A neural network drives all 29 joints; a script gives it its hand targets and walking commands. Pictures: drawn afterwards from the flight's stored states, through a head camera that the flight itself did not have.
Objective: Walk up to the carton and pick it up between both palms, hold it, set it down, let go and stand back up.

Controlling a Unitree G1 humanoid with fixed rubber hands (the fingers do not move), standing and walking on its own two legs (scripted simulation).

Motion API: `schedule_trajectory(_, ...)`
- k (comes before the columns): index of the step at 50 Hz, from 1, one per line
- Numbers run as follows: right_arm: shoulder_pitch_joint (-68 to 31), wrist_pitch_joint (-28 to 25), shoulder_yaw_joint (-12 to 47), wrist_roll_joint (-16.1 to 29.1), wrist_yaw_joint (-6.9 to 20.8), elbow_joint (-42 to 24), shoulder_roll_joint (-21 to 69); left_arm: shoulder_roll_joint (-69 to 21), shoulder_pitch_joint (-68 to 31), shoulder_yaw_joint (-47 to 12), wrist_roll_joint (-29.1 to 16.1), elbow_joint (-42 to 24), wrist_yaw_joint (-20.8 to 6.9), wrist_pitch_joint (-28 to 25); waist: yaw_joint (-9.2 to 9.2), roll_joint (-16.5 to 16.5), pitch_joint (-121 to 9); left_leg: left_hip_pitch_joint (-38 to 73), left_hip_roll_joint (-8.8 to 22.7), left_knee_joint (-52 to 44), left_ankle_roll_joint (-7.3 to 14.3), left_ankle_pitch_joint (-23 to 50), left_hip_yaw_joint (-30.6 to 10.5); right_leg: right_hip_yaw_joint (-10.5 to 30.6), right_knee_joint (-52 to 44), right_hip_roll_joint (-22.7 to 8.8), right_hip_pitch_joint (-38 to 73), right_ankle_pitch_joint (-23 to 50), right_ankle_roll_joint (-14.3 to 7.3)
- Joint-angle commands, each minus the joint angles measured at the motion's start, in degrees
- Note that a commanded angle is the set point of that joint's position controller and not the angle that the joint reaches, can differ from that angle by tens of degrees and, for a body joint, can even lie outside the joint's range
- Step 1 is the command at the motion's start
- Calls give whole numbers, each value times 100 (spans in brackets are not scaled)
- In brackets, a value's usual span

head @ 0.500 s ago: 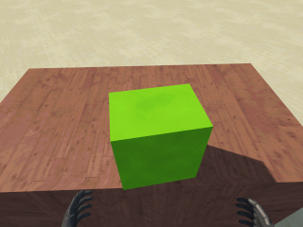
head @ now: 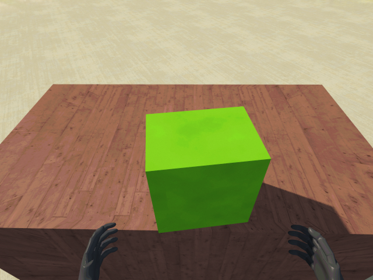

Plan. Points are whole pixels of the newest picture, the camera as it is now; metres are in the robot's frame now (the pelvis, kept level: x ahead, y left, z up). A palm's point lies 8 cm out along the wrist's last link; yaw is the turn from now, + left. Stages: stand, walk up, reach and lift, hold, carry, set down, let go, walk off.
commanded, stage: reach and lift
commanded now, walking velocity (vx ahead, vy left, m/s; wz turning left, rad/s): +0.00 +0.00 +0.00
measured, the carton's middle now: (199, 171) +0.39 +0.01 +0.03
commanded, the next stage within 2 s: none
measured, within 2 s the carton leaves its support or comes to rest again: neither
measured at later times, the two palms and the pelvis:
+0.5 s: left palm (89, 225) +0.23 +0.23 +0.05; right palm (322, 224) +0.24 -0.23 +0.05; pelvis +0.00 +0.00 +0.00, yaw +0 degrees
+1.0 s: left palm (84, 181) +0.29 +0.23 +0.12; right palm (322, 175) +0.31 -0.23 +0.11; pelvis +0.01 +0.00 +0.00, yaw +0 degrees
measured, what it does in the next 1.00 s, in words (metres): stands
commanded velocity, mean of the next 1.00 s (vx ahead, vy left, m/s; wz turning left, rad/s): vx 0.00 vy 0.00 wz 0.00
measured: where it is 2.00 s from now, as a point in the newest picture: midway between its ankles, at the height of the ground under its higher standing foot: outside the picture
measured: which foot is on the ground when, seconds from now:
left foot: down 0.00-1.00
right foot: down 0.00-1.00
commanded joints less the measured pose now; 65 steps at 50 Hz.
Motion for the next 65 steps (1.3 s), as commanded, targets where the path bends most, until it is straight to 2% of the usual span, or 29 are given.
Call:
schedule_trajectory(1, -302, -150, -206, 115, -10, -754, -680, 368, -341, 116, -67, -737, 30, -216, 4, -43, -75, -772, 91, -355, -274, 776, -239, 445, -252, -173, 398, 147, -83)
schedule_trajectory(6, -387, -100, -132, 241, -45, -903, -681, 375, -467, 116, -116, -901, 28, -191, -32, -29, -42, -766, 52, -333, -277, 835, -265, 491, -302, -203, 385, 154, -96)
schedule_trajectory(10, -675, 151, -153, 259, -85, -1152, -699, 409, -801, 167, -176, -1074, 45, 95, -41, -38, -82, -885, 47, -428, -235, 554, -245, 545, -344, -252, 466, -21, -87)
schedule_trajectory(15, -962, 648, -177, 285, -163, -1614, -731, 469, -1118, 324, -229, -1499, 44, 703, -23, -64, -245, -841, 11, -499, -210, 612, -216, 588, -393, -280, 569, 97, -61)
schedule_trajectory(23, -1266, 1527, -320, 417, -269, -2264, -1000, 456, -1383, 684, -191, -2432, -122, 1989, -60, 8, -432, -423, -13, -519, -273, 1345, -251, 541, -520, -182, 599, 646, -98)
schedule_trajectory(28, -1565, 1886, -395, 552, -271, -2561, -1213, 457, -1602, 840, -243, -2851, -211, 2494, -58, 29, -558, -256, 3, -483, -319, 1622, -294, 506, -570, -128, 528, 791, -120)
schedule_trajectory(34, -2170, 2234, -485, 715, -255, -2722, -1443, 564, -2107, 990, -338, -3146, -240, 2960, -54, 29, -764, -265, 25, -469, -312, 1520, -310, 504, -564, -112, 468, 757, -127)
schedule_trajectory(52, -4265, 3202, -449, 1117, -407, -2103, -1943, 863, -3803, 1475, -422, -3149, -348, 4299, -180, -12, -1402, -460, 0, -385, -314, 1529, -335, 480, -395, -78, 704, 1336, 14)
schedule_trajectory(65, -5852, 3614, -286, 1317, -430, -1139, -2218, 1165, -5262, 1643, -394, -2443, -322, 4893, -219, -25, -1925, -797, -1, -325, -242, 1483, -349, 465, -228, -74, 837, 1606, 111)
